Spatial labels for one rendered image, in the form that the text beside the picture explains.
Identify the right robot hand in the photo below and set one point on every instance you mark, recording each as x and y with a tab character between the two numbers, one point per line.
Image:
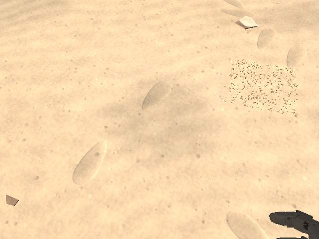
298	220

